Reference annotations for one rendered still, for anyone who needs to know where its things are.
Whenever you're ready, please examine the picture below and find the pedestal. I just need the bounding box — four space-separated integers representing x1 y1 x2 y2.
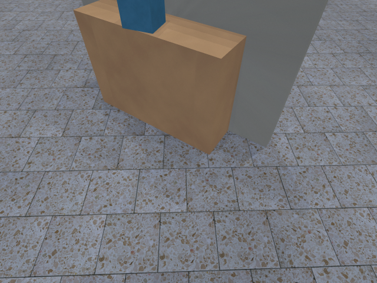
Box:
73 0 247 154

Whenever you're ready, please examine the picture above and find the carton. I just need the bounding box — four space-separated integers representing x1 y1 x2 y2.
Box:
117 0 166 34

